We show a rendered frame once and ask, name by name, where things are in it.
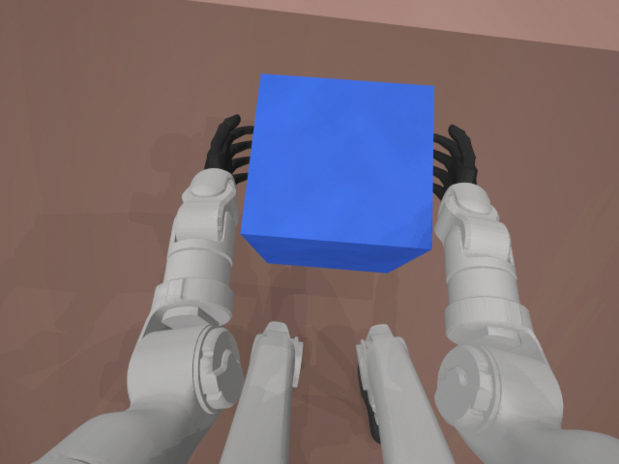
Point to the carton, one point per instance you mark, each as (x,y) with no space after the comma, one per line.
(341,173)

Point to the robot left forearm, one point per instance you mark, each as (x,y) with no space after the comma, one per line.
(196,284)

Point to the robot left shin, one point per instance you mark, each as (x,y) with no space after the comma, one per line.
(274,326)

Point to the robot right hand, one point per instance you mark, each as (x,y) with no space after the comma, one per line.
(460,165)

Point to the robot right upper arm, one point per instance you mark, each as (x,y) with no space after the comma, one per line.
(508,409)

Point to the robot left upper arm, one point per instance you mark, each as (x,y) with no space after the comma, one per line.
(179,382)

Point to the robot left hand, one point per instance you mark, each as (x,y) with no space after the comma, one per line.
(222,150)

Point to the robot right forearm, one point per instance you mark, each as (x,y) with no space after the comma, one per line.
(484,305)

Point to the left robot thigh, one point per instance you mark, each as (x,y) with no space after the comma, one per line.
(260,431)

